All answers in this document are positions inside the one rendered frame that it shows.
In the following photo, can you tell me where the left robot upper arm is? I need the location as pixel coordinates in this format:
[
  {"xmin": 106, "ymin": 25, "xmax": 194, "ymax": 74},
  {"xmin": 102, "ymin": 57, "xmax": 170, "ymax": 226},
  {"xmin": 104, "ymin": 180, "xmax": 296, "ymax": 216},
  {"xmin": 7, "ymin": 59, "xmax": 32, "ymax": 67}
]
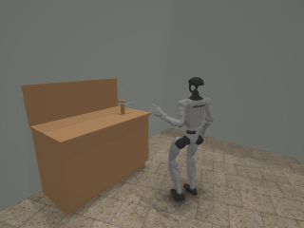
[{"xmin": 177, "ymin": 99, "xmax": 188, "ymax": 127}]

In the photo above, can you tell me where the right robot upper arm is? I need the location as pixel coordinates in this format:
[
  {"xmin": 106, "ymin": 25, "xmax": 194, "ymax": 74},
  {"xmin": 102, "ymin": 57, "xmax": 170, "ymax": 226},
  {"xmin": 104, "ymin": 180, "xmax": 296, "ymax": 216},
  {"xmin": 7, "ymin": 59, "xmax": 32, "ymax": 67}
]
[{"xmin": 203, "ymin": 97, "xmax": 214, "ymax": 123}]

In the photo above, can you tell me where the right robot foot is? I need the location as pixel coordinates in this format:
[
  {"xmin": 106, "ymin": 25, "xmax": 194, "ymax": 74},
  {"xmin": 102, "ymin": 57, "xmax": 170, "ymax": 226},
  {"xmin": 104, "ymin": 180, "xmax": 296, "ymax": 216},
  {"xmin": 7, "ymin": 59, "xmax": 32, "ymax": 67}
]
[{"xmin": 183, "ymin": 183, "xmax": 198, "ymax": 196}]

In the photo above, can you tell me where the robot right forearm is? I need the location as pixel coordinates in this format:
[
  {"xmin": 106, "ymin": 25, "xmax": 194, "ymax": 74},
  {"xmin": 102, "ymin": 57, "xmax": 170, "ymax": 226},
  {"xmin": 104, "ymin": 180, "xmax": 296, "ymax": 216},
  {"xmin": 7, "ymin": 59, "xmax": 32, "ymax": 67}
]
[{"xmin": 200, "ymin": 121, "xmax": 213, "ymax": 132}]

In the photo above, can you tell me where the counter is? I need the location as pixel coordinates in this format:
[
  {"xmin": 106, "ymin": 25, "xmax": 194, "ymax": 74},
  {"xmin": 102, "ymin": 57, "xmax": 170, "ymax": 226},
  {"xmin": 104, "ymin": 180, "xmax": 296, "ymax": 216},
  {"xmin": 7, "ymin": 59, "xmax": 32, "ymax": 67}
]
[{"xmin": 21, "ymin": 78, "xmax": 151, "ymax": 215}]

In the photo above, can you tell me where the robot left hand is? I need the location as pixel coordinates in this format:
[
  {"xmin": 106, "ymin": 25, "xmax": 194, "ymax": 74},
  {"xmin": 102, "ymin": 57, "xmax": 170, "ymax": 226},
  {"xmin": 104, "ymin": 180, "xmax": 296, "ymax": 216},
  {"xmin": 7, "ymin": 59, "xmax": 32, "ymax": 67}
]
[{"xmin": 149, "ymin": 104, "xmax": 162, "ymax": 117}]

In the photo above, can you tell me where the robot left forearm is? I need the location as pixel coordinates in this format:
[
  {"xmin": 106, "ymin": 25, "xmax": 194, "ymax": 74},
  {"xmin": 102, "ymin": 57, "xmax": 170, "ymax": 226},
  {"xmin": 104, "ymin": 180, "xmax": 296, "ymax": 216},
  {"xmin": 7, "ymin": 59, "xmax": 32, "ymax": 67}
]
[{"xmin": 160, "ymin": 112, "xmax": 181, "ymax": 126}]

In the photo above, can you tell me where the robot right hand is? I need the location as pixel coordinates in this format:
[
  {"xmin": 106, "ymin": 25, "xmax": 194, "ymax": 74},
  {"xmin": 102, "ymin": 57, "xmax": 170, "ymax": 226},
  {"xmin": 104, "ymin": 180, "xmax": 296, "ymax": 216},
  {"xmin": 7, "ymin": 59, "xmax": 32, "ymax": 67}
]
[{"xmin": 197, "ymin": 128, "xmax": 205, "ymax": 136}]

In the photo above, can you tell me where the left robot foot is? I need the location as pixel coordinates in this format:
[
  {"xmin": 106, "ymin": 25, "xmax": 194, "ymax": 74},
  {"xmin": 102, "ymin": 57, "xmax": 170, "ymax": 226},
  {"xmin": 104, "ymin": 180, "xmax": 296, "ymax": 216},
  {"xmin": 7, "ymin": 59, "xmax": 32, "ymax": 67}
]
[{"xmin": 170, "ymin": 188, "xmax": 185, "ymax": 200}]

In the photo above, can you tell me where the robot foot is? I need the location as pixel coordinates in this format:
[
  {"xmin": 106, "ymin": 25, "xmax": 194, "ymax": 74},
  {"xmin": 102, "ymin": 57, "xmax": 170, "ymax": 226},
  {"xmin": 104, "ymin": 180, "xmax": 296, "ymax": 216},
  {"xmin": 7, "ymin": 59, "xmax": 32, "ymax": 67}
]
[
  {"xmin": 183, "ymin": 183, "xmax": 198, "ymax": 196},
  {"xmin": 170, "ymin": 188, "xmax": 185, "ymax": 200}
]

